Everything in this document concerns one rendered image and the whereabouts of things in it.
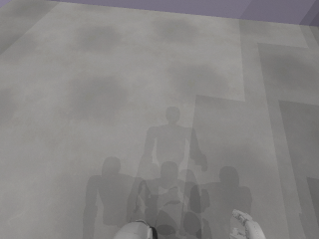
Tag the left robot thigh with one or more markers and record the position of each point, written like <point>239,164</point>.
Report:
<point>135,230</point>

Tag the robot right hand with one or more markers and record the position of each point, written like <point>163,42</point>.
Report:
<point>252,228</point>

